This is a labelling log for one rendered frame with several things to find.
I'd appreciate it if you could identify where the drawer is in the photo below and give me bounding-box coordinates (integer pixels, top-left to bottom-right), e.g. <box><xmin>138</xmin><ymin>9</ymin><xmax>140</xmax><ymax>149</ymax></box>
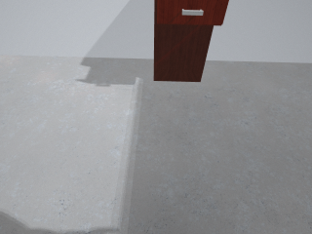
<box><xmin>157</xmin><ymin>0</ymin><xmax>229</xmax><ymax>26</ymax></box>

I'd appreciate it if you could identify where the cabinet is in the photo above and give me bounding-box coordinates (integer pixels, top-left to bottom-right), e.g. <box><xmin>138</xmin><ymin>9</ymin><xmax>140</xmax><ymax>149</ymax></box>
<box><xmin>153</xmin><ymin>0</ymin><xmax>214</xmax><ymax>82</ymax></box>

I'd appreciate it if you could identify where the handle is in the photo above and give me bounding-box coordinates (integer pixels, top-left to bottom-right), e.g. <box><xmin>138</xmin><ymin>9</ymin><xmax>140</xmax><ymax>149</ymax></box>
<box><xmin>181</xmin><ymin>9</ymin><xmax>204</xmax><ymax>16</ymax></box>

